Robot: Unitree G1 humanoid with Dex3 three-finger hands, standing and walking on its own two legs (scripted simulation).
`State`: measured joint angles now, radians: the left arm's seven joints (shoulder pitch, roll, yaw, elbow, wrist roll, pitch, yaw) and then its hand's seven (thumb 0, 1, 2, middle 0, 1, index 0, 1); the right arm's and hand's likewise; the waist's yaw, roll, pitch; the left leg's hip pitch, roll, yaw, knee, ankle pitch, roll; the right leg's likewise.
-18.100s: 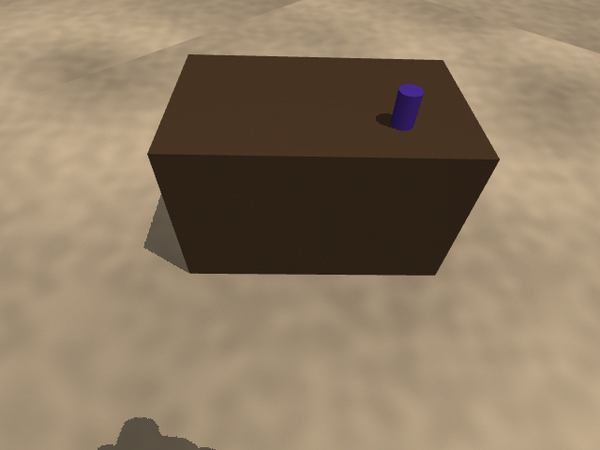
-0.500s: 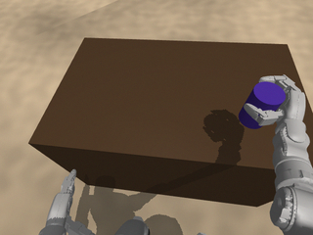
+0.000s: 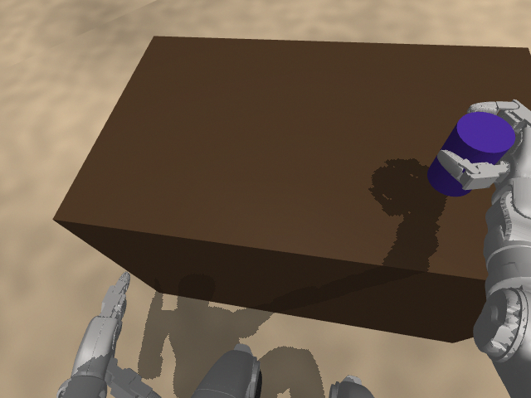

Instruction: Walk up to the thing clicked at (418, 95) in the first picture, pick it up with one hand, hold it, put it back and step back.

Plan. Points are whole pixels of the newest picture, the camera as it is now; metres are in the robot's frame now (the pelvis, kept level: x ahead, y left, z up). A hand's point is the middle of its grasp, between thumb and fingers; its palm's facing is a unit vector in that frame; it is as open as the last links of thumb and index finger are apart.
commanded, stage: lower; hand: right
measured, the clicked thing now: (466, 157) +0.50 -0.21 +0.04
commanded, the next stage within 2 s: loosen in 1.00 s
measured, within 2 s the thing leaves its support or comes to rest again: rests again in 0.82 s
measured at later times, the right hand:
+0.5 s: hand (457, 165) +0.51 -0.21 +0.00, palm faces +0.19 +0.98 +0.01, open 10.1 cm
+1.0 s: hand (451, 173) +0.51 -0.21 -0.03, palm faces +0.18 +0.98 +0.00, open 10.1 cm
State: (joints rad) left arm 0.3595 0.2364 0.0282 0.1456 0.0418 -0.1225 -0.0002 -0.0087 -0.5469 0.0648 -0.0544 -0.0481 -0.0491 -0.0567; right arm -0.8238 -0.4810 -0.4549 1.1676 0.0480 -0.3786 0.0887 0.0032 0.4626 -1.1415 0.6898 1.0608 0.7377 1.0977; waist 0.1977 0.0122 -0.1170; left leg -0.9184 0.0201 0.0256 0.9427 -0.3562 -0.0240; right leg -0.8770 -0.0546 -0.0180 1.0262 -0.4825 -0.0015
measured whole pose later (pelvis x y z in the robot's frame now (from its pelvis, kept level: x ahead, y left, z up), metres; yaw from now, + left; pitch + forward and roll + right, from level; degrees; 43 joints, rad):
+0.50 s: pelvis -0.01 +0.01 -0.03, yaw +0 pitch +24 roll +3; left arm 0.36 0.25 0.03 0.03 0.06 -0.11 0.00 -0.01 -0.55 0.07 -0.06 -0.05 -0.05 -0.06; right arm -0.84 -0.56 -0.52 1.22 0.02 -0.44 0.11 0.00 0.47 -1.15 0.69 1.06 0.74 1.10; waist 0.26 0.01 -0.13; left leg -1.09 0.01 0.05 1.09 -0.40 -0.01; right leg -1.06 -0.07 0.01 1.19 -0.54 0.01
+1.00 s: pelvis -0.01 +0.00 -0.05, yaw +1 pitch +26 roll +4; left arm 0.37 0.26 0.04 -0.05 0.08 -0.06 -0.02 -0.01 -0.54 0.06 -0.05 -0.04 -0.05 -0.05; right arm -0.85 -0.58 -0.54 1.25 -0.01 -0.49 0.11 0.00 0.47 -1.15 0.69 1.06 0.74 1.10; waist 0.29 0.01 -0.14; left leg -1.19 0.01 0.06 1.16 -0.43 -0.02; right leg -1.16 -0.07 0.03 1.28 -0.57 0.01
